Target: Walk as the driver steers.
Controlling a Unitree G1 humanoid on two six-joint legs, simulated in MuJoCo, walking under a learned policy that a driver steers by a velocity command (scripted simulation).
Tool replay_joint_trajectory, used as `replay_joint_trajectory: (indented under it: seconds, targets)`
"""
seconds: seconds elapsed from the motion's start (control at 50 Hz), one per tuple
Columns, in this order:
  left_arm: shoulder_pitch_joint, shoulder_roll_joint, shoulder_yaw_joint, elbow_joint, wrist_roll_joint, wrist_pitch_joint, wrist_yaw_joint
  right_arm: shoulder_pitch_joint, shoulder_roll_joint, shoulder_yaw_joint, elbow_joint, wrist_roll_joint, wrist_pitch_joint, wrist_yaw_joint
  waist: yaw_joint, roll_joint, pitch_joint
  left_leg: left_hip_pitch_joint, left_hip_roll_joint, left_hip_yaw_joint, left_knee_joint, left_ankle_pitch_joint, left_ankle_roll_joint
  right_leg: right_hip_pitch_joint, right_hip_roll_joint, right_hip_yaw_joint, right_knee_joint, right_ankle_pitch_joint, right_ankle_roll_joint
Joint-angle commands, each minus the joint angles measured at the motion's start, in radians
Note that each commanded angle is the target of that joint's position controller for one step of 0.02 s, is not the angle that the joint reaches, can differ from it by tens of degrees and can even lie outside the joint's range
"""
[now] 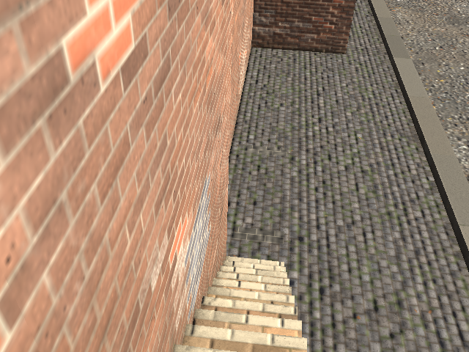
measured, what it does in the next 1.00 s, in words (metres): climbs: right foot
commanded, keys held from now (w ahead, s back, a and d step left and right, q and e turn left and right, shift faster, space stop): w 1.00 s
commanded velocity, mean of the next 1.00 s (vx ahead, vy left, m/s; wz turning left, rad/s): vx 0.00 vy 0.01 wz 0.00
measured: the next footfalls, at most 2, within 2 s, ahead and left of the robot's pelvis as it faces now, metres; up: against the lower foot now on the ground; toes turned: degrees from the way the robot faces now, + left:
right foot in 0.30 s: +0.04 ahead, -0.22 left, +0.00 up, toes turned +7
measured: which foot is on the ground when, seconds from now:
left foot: down 0.00-1.00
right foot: up 0.00-0.28, down 0.30-1.00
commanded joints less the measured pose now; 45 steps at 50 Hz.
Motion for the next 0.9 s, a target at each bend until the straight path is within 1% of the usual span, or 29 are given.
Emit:
replay_joint_trajectory:
  seconds: [0.02, 0.04, 0.06, 0.12, 0.14, 0.16, 0.18, 0.22, 0.24, 0.26, 0.28, 0.3, 0.32, 0.34, 0.36, 0.38, 0.4, 0.46, 0.52, 0.58, 0.64, 0.7, 0.74, 0.78, 0.8, 0.82, 0.84, 0.86, 0.9]
  targets:
    - [-0.259, 0.194, 0.061, -0.19, 0.041, -0.034, -0.011, 0.381, -0.09, 0.003, 0.09, 0.031, -0.021, -0.035, -0.265, 0.472, 0.544, 0.123, 0.461, -1.347, -1.149, -0.48, 0.086, -0.932, 0.004, 0.558, 0.314, -0.428, 0.028]
    - [-0.225, 0.197, 0.066, -0.202, -0.003, -0.051, -0.043, 0.223, -0.055, 0.017, 0.052, -0.001, -0.031, -0.067, -0.152, 0.285, 0.507, 0.042, 0.444, -1.277, -1.119, -0.248, 0.081, -0.801, 0.006, 0.582, 0.338, -0.201, 0.025]
    - [-0.187, 0.16, 0.055, -0.183, -0.015, -0.051, -0.067, 0.092, -0.038, 0.023, 0.034, -0.019, -0.039, -0.08, -0.057, 0.192, 0.426, -0.082, 0.414, -1.118, -1.031, -0.108, 0.076, -0.617, 0.025, 0.489, 0.474, -0.007, 0.028]
    - [-0.007, 0.045, 0.008, -0.053, 0.041, 0.011, -0.072, -0.196, 0.023, 0.041, -0.034, 0.053, -0.069, -0.042, 0.15, 0.063, 0.279, -0.535, 0.327, -0.633, -0.892, -0.001, 0.018, -0.054, 0.112, 0.199, 0.976, 0.311, 0.063]
    - [0.024, 0.018, -0.005, -0.037, 0.032, 0.018, -0.075, -0.231, -0.003, 0.04, -0.045, 0.062, -0.074, -0.033, 0.162, 0.094, 0.236, -0.604, 0.349, -0.56, -0.861, 0.0, 0.04, 0.081, 0.099, 0.125, 0.992, 0.37, 0.069]
    - [0.017, 0.013, -0.01, -0.037, 0.023, 0.023, -0.075, -0.258, -0.01, 0.038, -0.054, 0.087, -0.071, -0.025, 0.177, 0.128, 0.229, -0.641, 0.349, -0.494, -0.894, 0.014, 0.04, 0.088, 0.128, 0.084, 1.081, 0.371, 0.09]
    - [-0.018, 0.011, -0.02, -0.043, 0.028, 0.022, -0.07, -0.258, -0.018, 0.04, -0.057, 0.098, -0.07, -0.015, 0.159, 0.146, 0.231, -0.637, 0.353, -0.451, -0.9, 0.053, 0.033, 0.103, 0.118, 0.059, 1.072, 0.38, 0.094]
    - [-0.081, 0.039, -0.014, -0.06, 0.066, 0.006, -0.057, -0.162, -0.018, 0.031, -0.027, 0.103, -0.088, -0.012, 0.106, 0.131, 0.273, -0.518, 0.347, -0.411, -0.885, 0.156, 0.024, -0.027, 0.12, 0.064, 1.073, 0.377, 0.076]
    - [-0.102, 0.047, -0.016, -0.065, 0.062, -0.005, -0.048, -0.108, 0.001, 0.031, -0.002, 0.089, -0.089, -0.011, 0.066, 0.149, 0.253, -0.385, 0.31, -0.346, -0.869, 0.298, 0.007, -0.057, 0.105, 0.037, 0.965, 0.306, 0.058]
    - [-0.151, 0.052, -0.022, -0.089, 0.057, -0.025, -0.037, -0.089, -0.008, 0.034, 0.016, 0.072, -0.098, -0.018, 0.031, 0.235, 0.221, -0.254, 0.329, -0.348, -0.84, 0.535, 0.004, -0.073, 0.063, 0.046, 0.874, 0.235, 0.043]
    - [-0.162, 0.053, -0.026, -0.093, 0.048, -0.04, -0.028, -0.099, -0.032, 0.025, 0.028, 0.042, -0.094, -0.019, 0.024, 0.25, 0.18, -0.125, 0.322, -0.33, -0.757, 0.726, 0.008, -0.079, 0.037, 0.048, 0.734, 0.266, 0.035]
    - [-0.1, -0.027, -0.057, -0.081, 0.034, -0.048, -0.033, -0.101, -0.057, 0.031, 0.047, 0.034, -0.072, -0.022, 0.056, 0.3, 0.151, -0.057, 0.298, -0.198, -0.814, 0.943, -0.058, 0.041, 0.061, -0.048, 0.469, 0.059, 0.005]
    - [-0.116, -0.066, -0.089, -0.073, 0.024, -0.054, -0.039, -0.077, -0.067, 0.029, 0.021, 0.033, -0.061, -0.016, 0.004, 0.24, 0.177, 0.011, 0.328, -0.233, -0.954, 1.222, -0.117, 0.105, 0.062, 0.012, 0.35, 0.144, -0.002]
    - [-0.152, -0.051, -0.086, -0.058, 0.016, -0.068, -0.036, -0.037, -0.05, 0.034, 0.036, 0.035, -0.057, -0.011, -0.032, 0.147, 0.196, 0.07, 0.32, -0.225, -0.98, 1.292, -0.168, 0.104, 0.032, 0.065, 0.277, 0.302, -0.007]
    - [-0.169, -0.04, -0.093, -0.06, 0.017, -0.076, -0.03, -0.051, -0.064, 0.031, 0.05, 0.051, -0.049, -0.009, -0.017, 0.149, 0.191, 0.118, 0.308, -0.199, -0.986, 1.22, -0.181, 0.119, 0.009, 0.079, 0.202, 0.352, -0.008]
    - [-0.143, -0.029, -0.095, -0.05, 0.034, -0.077, -0.031, -0.107, -0.094, 0.02, 0.053, 0.058, -0.041, -0.011, 0.011, 0.156, 0.167, 0.194, 0.299, -0.181, -0.964, 1.172, -0.175, 0.129, 0.003, 0.079, 0.146, 0.429, -0.014]
    - [-0.162, -0.025, -0.102, -0.038, 0.033, -0.083, -0.03, -0.118, -0.088, 0.021, 0.036, 0.062, -0.035, -0.005, -0.019, 0.113, 0.141, 0.3, 0.298, -0.176, -1.011, 1.142, -0.185, 0.098, 0.009, 0.096, 0.1, 0.472, -0.021]
    - [-0.131, -0.064, -0.102, -0.019, 0.023, -0.089, -0.036, -0.166, -0.091, 0.02, 0.05, 0.08, -0.022, -0.012, -0.01, 0.183, 0.074, 0.397, 0.297, -0.152, -1.052, 1.117, -0.198, 0.144, 0.036, 0.074, 0.038, 0.481, -0.036]
    - [-0.154, -0.076, -0.083, -0.036, 0.004, -0.097, -0.036, -0.2, -0.091, 0.02, 0.053, 0.082, -0.036, -0.01, -0.007, 0.224, 0.01, 0.426, 0.3, -0.139, -1.126, 1.121, -0.197, 0.192, 0.054, 0.066, 0.021, 0.49, -0.058]
    - [-0.22, -0.084, -0.082, -0.058, 0.017, -0.107, -0.03, -0.251, -0.105, 0.019, 0.045, 0.095, -0.044, -0.009, -0.003, 0.186, 0.006, 0.395, 0.309, -0.147, -1.161, 1.095, -0.186, 0.252, 0.043, 0.064, -0.003, 0.521, -0.061]
    - [-0.215, -0.054, -0.071, -0.052, 0.03, -0.118, -0.032, -0.225, -0.146, 0.0, 0.057, 0.079, -0.047, -0.023, -0.006, 0.157, 0.053, 0.411, 0.304, -0.166, -1.197, 1.048, -0.181, 0.245, 0.027, 0.078, -0.054, 0.522, -0.056]
    - [-0.218, -0.041, -0.058, -0.048, 0.043, -0.115, -0.032, -0.198, -0.129, 0.002, 0.072, 0.079, -0.05, -0.018, -0.002, 0.155, 0.072, 0.417, 0.315, -0.173, -1.234, 1.072, -0.169, 0.282, 0.009, 0.081, -0.085, 0.536, -0.057]
    - [-0.208, -0.066, -0.063, -0.062, 0.045, -0.122, -0.057, -0.2, -0.124, 0.007, 0.061, 0.057, -0.065, -0.013, 0.0, 0.128, 0.06, 0.401, 0.304, -0.175, -1.261, 1.066, -0.159, 0.336, 0.031, 0.069, -0.075, 0.518, -0.064]
    - [-0.209, -0.049, -0.057, -0.077, 0.049, -0.131, -0.06, -0.176, -0.156, -0.005, 0.063, 0.066, -0.077, -0.008, 0.005, 0.103, 0.078, 0.367, 0.31, -0.179, -1.282, 1.02, -0.157, 0.373, 0.029, 0.078, -0.083, 0.518, -0.066]
    - [-0.233, -0.089, -0.058, -0.079, 0.051, -0.126, -0.065, -0.151, -0.148, -0.013, 0.074, 0.072, -0.073, -0.004, -0.01, 0.058, 0.131, 0.351, 0.24, -0.121, -1.2, 0.865, -0.137, 0.318, 0.088, -0.048, -0.155, 0.505, -0.022]
    - [-0.238, -0.077, -0.05, -0.099, 0.056, -0.13, -0.065, -0.164, -0.126, -0.011, 0.052, 0.071, -0.082, 0.002, -0.006, 0.049, 0.129, 0.33, 0.246, -0.14, -1.201, 0.847, -0.132, 0.338, 0.082, -0.038, -0.156, 0.513, -0.01]
    - [-0.232, -0.051, -0.049, -0.11, 0.034, -0.138, -0.055, -0.194, -0.129, -0.007, 0.047, 0.057, -0.093, -0.001, 0.017, 0.115, 0.096, 0.303, 0.316, -0.19, -1.25, 0.996, -0.148, 0.413, 0.007, 0.077, -0.111, 0.567, -0.054]
    - [-0.231, -0.055, -0.049, -0.117, 0.025, -0.144, -0.051, -0.186, -0.129, -0.006, 0.047, 0.06, -0.099, -0.003, 0.017, 0.142, 0.072, 0.311, 0.32, -0.189, -1.25, 1.007, -0.158, 0.443, -0.007, 0.08, -0.111, 0.576, -0.065]
    - [-0.232, -0.045, -0.044, -0.129, 0.031, -0.148, -0.049, -0.184, -0.141, -0.01, 0.05, 0.062, -0.1, -0.007, 0.021, 0.135, 0.066, 0.333, 0.316, -0.187, -1.249, 0.989, -0.166, 0.435, -0.011, 0.093, -0.115, 0.577, -0.07]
